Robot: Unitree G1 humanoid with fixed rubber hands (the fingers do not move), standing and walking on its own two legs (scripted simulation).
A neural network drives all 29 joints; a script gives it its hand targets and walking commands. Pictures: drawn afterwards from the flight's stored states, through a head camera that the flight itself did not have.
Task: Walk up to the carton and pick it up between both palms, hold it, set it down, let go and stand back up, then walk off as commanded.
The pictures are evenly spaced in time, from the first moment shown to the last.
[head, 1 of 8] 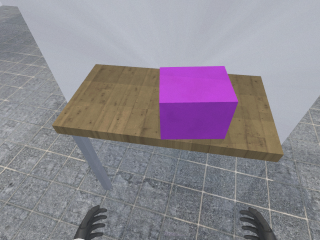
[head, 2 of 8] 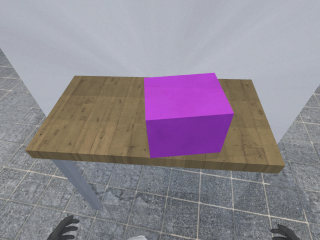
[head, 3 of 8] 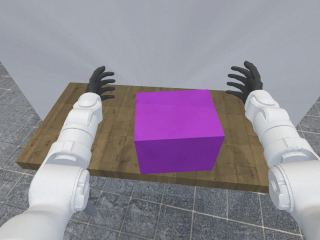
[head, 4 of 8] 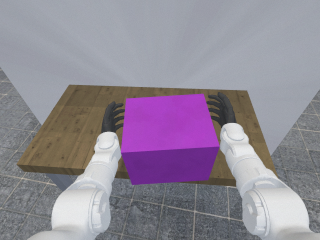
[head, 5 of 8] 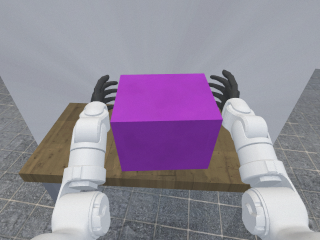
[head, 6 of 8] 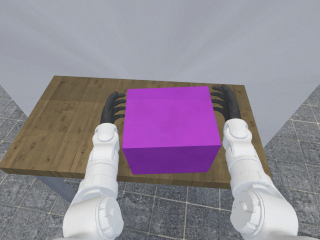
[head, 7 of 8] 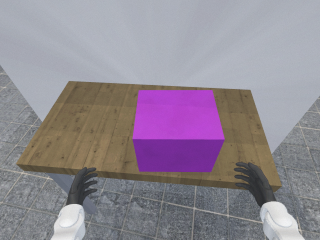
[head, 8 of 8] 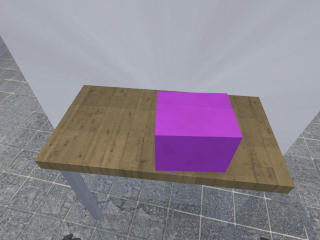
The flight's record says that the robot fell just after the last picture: no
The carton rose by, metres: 0.16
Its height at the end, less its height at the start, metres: +0.00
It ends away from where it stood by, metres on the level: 0.01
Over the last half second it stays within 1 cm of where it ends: yes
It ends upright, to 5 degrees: yes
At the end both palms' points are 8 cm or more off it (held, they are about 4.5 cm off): yes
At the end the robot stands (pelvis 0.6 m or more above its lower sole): yes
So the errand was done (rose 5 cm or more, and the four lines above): yes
